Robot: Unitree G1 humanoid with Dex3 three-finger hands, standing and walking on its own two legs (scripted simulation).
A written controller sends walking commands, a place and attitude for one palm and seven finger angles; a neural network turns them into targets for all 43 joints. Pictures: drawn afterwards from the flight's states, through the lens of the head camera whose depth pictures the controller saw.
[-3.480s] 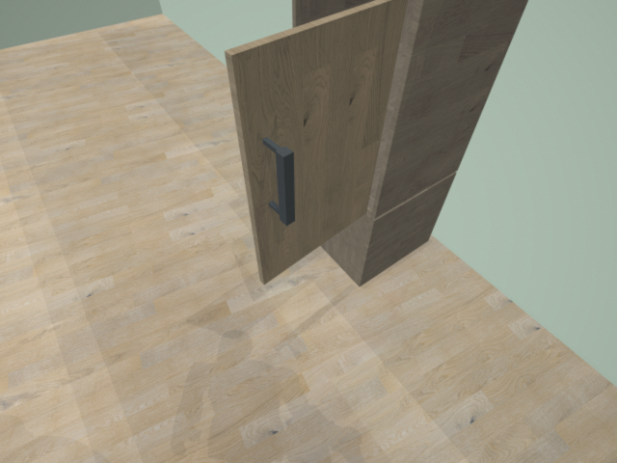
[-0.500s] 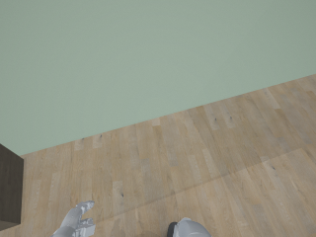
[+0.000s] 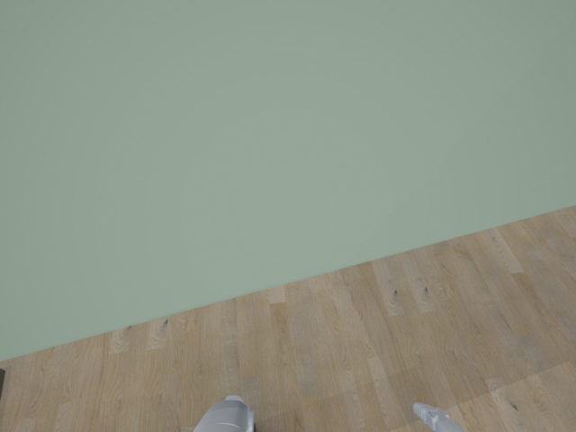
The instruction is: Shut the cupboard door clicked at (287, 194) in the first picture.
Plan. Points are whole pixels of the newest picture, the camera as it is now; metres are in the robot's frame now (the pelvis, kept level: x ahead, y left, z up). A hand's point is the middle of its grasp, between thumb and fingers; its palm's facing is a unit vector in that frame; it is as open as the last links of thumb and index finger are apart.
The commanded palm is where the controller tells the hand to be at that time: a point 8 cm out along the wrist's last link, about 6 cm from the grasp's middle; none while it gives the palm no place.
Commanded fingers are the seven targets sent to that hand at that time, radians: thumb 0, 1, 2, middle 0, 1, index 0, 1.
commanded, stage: walk to a spot facing it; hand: left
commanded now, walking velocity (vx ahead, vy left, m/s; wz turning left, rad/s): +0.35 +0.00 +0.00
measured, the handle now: out of the picture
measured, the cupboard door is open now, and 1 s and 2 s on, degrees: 95 95 95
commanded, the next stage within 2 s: turn to face it in 0.16 s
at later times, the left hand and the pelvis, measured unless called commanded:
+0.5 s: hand (214, 309) +0.33 +0.18 -0.17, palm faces +0.00 -0.97 -0.24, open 7.3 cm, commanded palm none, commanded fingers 0.00 0.90 0.90 -0.20 -0.30 -0.20 -0.30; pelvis +0.22 -0.02 -0.01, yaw +2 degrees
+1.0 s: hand (185, 326) +0.30 +0.23 -0.17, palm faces +0.38 -0.89 -0.25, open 7.3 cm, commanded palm none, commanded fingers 0.00 0.90 0.90 -0.20 -0.30 -0.20 -0.30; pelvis +0.28 -0.01 +0.00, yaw +21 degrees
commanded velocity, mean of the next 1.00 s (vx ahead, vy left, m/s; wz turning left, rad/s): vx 0.06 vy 0.00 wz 0.41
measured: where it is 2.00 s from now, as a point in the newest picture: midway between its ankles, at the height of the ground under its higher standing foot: (321, 396)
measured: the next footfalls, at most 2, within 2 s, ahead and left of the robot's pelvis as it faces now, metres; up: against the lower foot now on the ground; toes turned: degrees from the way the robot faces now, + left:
left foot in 0.08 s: +0.18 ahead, +0.12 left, +0.00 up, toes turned +6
right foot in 0.46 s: +0.32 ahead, -0.14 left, +0.00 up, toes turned -5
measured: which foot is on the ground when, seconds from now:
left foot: up 0.00-0.06, down 0.08-0.48, up 0.50-0.76, down 0.78-1.00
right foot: down 0.00-0.08, up 0.10-0.44, down 0.46-0.76, up 0.78-1.00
